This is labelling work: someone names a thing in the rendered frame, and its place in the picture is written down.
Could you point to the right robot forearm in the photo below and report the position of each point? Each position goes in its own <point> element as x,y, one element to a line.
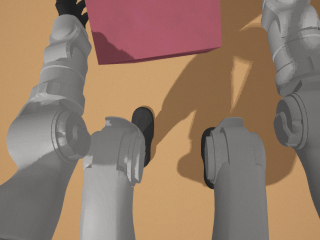
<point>293,33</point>

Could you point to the left robot forearm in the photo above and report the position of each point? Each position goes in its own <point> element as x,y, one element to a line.
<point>63,74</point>

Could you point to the left robot thigh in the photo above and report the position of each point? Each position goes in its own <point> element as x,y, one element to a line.
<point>108,185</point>

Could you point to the robot right upper arm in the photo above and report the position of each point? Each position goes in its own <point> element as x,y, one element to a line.
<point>297,125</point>

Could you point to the robot left upper arm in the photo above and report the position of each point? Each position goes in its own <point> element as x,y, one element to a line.
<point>46,147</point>

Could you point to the left robot foot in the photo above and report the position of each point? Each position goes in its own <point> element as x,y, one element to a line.
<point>143,118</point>

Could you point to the carton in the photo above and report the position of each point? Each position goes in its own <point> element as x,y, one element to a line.
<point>134,31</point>

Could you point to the robot left hand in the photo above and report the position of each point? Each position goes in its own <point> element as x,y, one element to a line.
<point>69,7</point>

